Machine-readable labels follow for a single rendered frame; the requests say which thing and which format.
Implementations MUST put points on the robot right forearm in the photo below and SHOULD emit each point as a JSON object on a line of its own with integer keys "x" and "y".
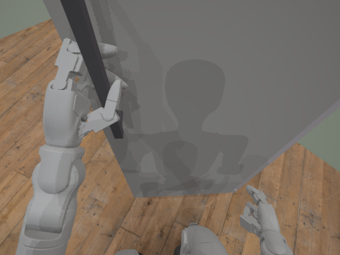
{"x": 274, "y": 243}

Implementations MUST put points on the fridge door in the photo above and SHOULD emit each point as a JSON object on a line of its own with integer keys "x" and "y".
{"x": 216, "y": 87}

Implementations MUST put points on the right robot hand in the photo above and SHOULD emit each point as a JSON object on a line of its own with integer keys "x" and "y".
{"x": 264, "y": 216}

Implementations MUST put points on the robot right thigh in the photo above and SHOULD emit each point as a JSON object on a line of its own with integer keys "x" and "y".
{"x": 199, "y": 240}

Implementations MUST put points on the left robot hand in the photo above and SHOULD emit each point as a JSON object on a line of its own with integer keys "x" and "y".
{"x": 66, "y": 101}

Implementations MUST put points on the handle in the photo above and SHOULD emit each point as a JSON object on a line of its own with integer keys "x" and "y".
{"x": 79, "y": 20}

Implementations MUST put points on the robot left forearm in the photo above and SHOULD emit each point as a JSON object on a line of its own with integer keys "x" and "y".
{"x": 50, "y": 214}

